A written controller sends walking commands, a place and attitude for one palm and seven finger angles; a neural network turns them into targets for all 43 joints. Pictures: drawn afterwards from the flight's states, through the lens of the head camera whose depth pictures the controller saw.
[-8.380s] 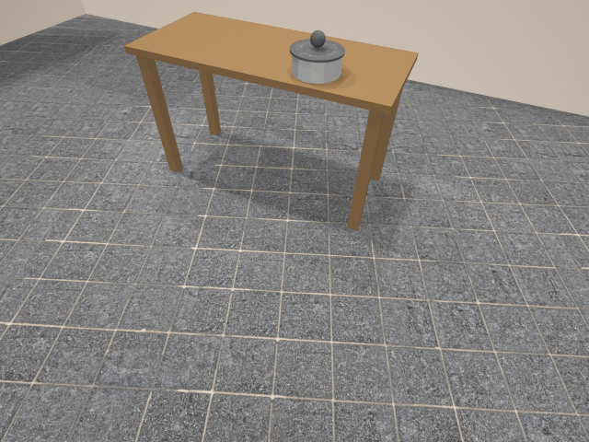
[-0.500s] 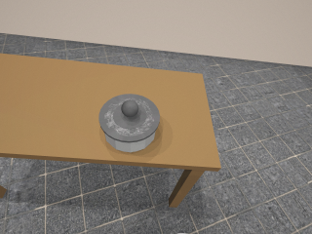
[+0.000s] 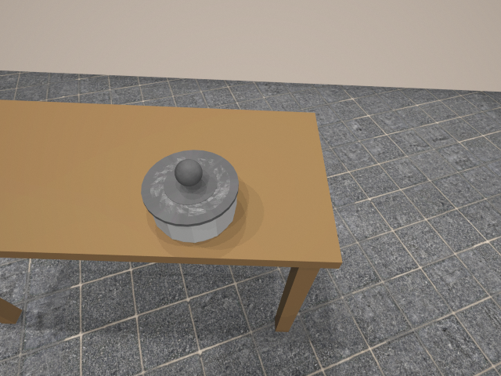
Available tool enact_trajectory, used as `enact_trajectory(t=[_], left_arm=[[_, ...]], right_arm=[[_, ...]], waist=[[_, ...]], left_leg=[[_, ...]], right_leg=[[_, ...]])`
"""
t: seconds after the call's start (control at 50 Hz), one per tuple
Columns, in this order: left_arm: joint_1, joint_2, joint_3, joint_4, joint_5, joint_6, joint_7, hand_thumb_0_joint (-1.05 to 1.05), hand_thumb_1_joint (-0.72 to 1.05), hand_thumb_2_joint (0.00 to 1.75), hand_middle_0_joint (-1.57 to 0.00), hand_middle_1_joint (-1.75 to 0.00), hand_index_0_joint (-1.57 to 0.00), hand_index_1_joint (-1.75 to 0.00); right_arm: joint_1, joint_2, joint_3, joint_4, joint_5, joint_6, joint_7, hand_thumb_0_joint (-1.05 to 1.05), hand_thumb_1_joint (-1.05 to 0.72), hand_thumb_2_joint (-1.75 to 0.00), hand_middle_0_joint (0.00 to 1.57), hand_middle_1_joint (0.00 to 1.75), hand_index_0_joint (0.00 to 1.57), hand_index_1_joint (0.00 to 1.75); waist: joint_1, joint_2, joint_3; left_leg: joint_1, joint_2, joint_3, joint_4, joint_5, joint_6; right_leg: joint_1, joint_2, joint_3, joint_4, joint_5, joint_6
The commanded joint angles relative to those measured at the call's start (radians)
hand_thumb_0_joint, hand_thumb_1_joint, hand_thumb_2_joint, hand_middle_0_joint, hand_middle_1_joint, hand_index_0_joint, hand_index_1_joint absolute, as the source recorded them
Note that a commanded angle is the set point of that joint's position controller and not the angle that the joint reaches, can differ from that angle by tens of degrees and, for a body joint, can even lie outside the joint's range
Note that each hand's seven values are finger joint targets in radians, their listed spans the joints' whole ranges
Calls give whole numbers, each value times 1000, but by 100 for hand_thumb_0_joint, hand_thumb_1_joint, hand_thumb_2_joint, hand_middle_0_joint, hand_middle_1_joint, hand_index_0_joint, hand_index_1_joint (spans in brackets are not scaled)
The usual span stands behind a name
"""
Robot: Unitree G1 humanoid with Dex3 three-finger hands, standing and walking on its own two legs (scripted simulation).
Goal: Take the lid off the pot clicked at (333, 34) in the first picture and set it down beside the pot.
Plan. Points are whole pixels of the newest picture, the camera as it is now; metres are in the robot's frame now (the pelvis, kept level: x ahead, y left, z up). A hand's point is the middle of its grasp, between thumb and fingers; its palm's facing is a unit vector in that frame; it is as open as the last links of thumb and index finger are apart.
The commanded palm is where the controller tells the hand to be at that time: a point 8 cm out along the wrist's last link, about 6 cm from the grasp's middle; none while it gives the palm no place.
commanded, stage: come to a stop and stand still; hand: left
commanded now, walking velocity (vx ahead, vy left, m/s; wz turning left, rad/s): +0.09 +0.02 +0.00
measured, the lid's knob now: (188, 172) +0.47 +0.15 +0.02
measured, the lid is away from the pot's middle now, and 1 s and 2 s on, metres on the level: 0.00 0.00 0.00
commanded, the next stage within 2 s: look again from close up in 0.30 s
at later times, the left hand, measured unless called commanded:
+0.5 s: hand out of the picture -0.07 +0.17 -0.18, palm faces +0.01 -0.99 -0.12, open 7.4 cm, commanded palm none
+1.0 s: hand out of the picture +0.02 +0.23 -0.17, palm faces +0.01 -0.98 -0.19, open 7.4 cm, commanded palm none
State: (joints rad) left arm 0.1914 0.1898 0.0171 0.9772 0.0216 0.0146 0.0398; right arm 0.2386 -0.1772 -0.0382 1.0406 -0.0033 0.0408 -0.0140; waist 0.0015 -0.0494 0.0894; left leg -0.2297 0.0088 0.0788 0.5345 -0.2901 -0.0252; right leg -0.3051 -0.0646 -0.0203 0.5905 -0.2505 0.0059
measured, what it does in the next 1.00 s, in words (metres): shifts its weight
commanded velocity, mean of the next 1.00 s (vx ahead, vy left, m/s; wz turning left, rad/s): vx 0.03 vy -0.02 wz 0.00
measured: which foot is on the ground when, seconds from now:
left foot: down 0.00-1.00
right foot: down 0.00-1.00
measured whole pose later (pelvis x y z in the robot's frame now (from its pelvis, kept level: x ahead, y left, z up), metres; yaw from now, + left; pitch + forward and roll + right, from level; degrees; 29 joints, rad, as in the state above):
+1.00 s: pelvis +0.00 +0.05 +0.00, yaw +0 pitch -1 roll -1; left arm 0.29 0.18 -0.01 1.04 0.02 0.00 0.04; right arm 0.29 -0.15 0.00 1.07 -0.01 -0.02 -0.01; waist -0.01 -0.03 0.01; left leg -0.22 -0.03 0.10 0.50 -0.26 0.07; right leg -0.16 -0.06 -0.03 0.48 -0.29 0.04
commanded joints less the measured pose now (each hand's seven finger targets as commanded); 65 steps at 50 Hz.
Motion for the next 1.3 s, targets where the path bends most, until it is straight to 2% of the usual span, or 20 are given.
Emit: enact_trajectory(t=[0.0, 0.02, 0.06, 0.1, 0.16, 0.24, 0.26, 0.28, 0.36, 0.38, 0.4, 0.42, 0.44, 0.52, 0.8, 0.94, 1.16, 1.24, 1.26, 1.28], left_arm=[[22, 130, 37, -66, 1, 8, 10, 0, 90, 90, -20, -30, -20, -30], [29, 96, 33, -69, 1, 15, 7, 0, 90, 90, -20, -30, -20, -30], [87, 66, 30, -35, 10, 23, 1, 0, 90, 90, -20, -30, -20, -30], [153, 49, 24, -12, 13, 20, -9, 0, 90, 90, -20, -30, -20, -30], [216, 26, 11, 12, 15, 3, -10, 0, 90, 90, -20, -30, -20, -30], [210, 69, 1, 27, 4, -29, -6, 0, 90, 90, -20, -30, -20, -30], [189, 75, 1, 30, -2, -36, -6, 0, 90, 90, -20, -30, -20, -30], [174, 64, -4, 31, -5, -39, -6, 0, 90, 90, -20, -30, -20, -30], [217, 33, -16, 62, -6, -40, -4, 0, 90, 90, -20, -30, -20, -30], [298, 67, -16, 126, 10, -59, 29, 0, 90, 90, -20, -30, -20, -30], [292, 117, -7, 119, 0, -62, 21, 0, 90, 90, -20, -30, -20, -30], [257, 103, -7, 104, -8, -64, 16, 0, 90, 90, -20, -30, -20, -30], [255, 77, -12, 105, -11, -65, 16, 0, 90, 90, -20, -30, -20, -30], [242, 43, -12, 102, 2, -48, 12, 0, 90, 90, -20, -30, -20, -30], [207, 52, -8, 53, -3, -33, 14, 0, 90, 90, -20, -30, -20, -30], [184, 64, -6, 30, -1, -27, 10, 0, 90, 90, -20, -30, -20, -30], [201, 69, -10, 37, -2, -32, 7, 0, 90, 90, -20, -30, -20, -30], [209, 71, -13, 46, -3, -34, 8, 0, 90, 90, -20, -30, -20, -30], [202, 77, -22, 77, 11, -42, 38, 0, 90, 90, -20, -30, -20, -30], [-462, 257, -2, -1166, -102, -195, 51, 0, 90, 90, -24, -35, -24, -35]], right_arm=[[123, -67, -12, -30, -8, -23, -1, 0, -90, -90, 20, 30, 20, 30], [100, -90, -11, -44, -13, -26, 2, 0, -90, -90, 20, 30, 20, 30], [23, -102, -8, -69, -14, -29, 6, 0, -90, -90, 20, 30, 20, 30], [-11, -109, -8, -80, -15, -33, 5, 0, -90, -90, 20, 30, 20, 30], [17, -118, -12, -70, -14, -35, 4, 0, -90, -90, 20, 30, 20, 30], [108, -32, 2, -46, -7, -38, -2, 0, -90, -90, 20, 30, 20, 30], [126, -24, 5, -34, -9, -37, -3, 0, -90, -90, 20, 30, 20, 30], [140, -29, 7, -21, -8, -39, -5, 0, -90, -90, 20, 30, 20, 30], [149, -32, 18, 20, -1, -60, -9, 0, -90, -90, 20, 30, 20, 30], [16, -94, 21, -43, -6, -62, -1, 0, -90, -90, 20, 30, 20, 30], [17, -56, 19, -61, -1, -59, -2, 0, -90, -90, 20, 30, 20, 30], [89, -21, 20, -42, -4, -64, -9, 0, -90, -90, 20, 30, 20, 30], [95, -38, 20, -29, -5, -68, -11, 0, -90, -90, 20, 30, 20, 30], [98, -60, 11, -16, -6, -64, -10, 0, -90, -90, 20, 30, 20, 30], [96, -84, 16, -15, -5, -78, -13, 0, -90, -90, 20, 30, 20, 30], [81, -99, 15, -21, -6, -71, -8, 0, -90, -90, 20, 30, 20, 30], [72, -94, 15, -4, -2, -74, -5, 0, -90, -90, 20, 30, 20, 30], [75, -89, 18, 6, 0, -75, -6, 0, -90, -90, 20, 30, 20, 30], [28, -133, 24, -54, 2, -72, -4, 0, -90, -90, 20, 30, 20, 30], [46, -213, 8, -373, 80, -246, 4, 0, -90, -90, 20, 30, 20, 30]], waist=[[-13, 98, -70], [-3, 208, -19], [33, 249, 40], [63, 188, 31], [57, 156, 22], [-8, -45, 28], [-22, -137, 1], [-34, -142, -1], [-18, 70, -1], [33, 49, 47], [1, 72, -61], [-30, 85, -135], [-19, 57, -129], [-16, 112, -7], [6, 73, -40], [3, 64, -15], [2, 67, -41], [2, 50, -47], [-1, 88, 25], [-2, 210, -403]], left_leg=[[96, 96, -87, -158, 55, 45], [-23, 150, -153, -234, -55, 80], [-280, 201, -223, -370, -325, 132], [-312, 187, -219, -371, -357, 132], [-230, 171, -203, -309, -413, 127], [-30, 33, -70, -65, -129, 64], [25, 36, -49, -45, -67, 51], [77, 46, -55, -51, -21, 49], [81, 93, -97, -146, 50, 66], [-43, 102, -77, 37, 69, 31], [21, 52, -67, 30, 114, 19], [47, 61, -73, -22, 59, 31], [34, 74, -87, -16, 60, 42], [-59, 99, -132, -90, -5, 61], [1, 110, -165, -156, 221, 78], [-7, 108, -167, -197, 100, 75], [48, 100, -141, -190, 114, 74], [60, 100, -130, -175, 154, 74], [-11, 123, -107, -51, 324, 44], [217, 21, -156, -162, 272, -19]], right_leg=[[-98, -73, 89, -106, 15, -48], [-63, -12, 20, -79, -139, -15], [100, 19, -35, 92, -148, 0], [136, 32, -33, 142, -135, -5], [111, 35, -39, -1, -154, -3], [-45, -82, 175, -315, -229, -69], [-65, -93, 184, -332, -220, -80], [-90, -88, 167, -327, -178, -81], [-28, -33, 86, -256, -17, -44], [-1, -61, 128, -273, 148, -31], [46, -124, 185, -243, 373, -80], [95, -122, 148, -209, 233, -90], [80, -82, 124, -202, 137, -81], [18, -27, 64, -168, -37, -65], [89, -22, 15, -145, 82, -34], [79, -29, 18, -173, 51, -27], [74, -43, 36, -201, 76, -26], [81, -46, 43, -209, 101, -26], [35, -58, 60, -203, 131, -21], [114, 20, -17, -141, 146, -45]])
